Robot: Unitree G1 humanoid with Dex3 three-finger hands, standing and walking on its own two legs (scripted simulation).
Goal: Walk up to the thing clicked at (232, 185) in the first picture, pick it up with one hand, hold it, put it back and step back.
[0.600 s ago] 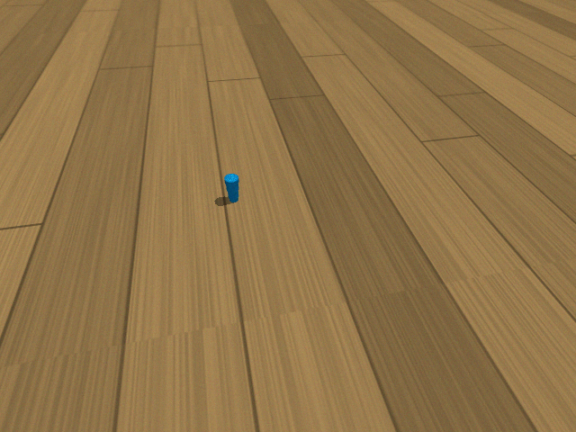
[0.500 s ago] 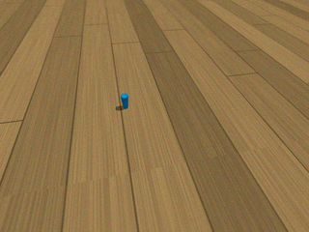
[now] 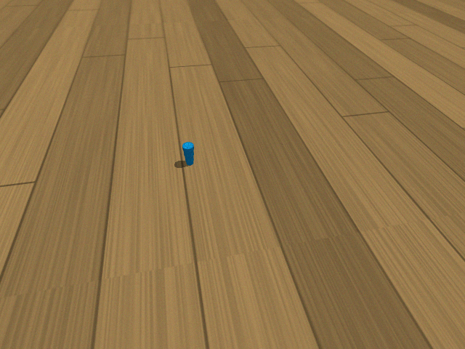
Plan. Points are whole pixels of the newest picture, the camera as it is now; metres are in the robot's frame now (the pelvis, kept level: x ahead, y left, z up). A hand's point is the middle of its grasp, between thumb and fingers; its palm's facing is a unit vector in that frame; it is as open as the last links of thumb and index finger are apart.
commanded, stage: stand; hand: left
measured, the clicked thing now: (189, 154) +1.41 +0.26 -0.71
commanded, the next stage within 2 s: walk up in 0.52 s
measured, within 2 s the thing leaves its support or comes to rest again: neither
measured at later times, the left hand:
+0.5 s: hand out of the picture +0.07 +0.25 -0.16, palm faces -0.02 -0.94 -0.35, open 7.4 cm
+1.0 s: hand out of the picture +0.13 +0.37 -0.18, palm faces +0.02 -0.94 -0.35, open 7.4 cm
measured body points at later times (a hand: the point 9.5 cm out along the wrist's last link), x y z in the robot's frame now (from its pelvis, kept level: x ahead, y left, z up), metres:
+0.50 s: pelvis +0.00 +0.00 +0.00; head +0.01 +0.00 +0.45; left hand +0.07 +0.30 -0.13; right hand +0.08 -0.30 -0.13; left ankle +0.01 +0.13 -0.75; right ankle +0.00 -0.11 -0.75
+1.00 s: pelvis +0.13 +0.08 -0.02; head +0.13 +0.11 +0.43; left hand +0.13 +0.42 -0.16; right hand +0.23 -0.25 -0.11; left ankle +0.16 +0.20 -0.75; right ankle +0.06 -0.07 -0.68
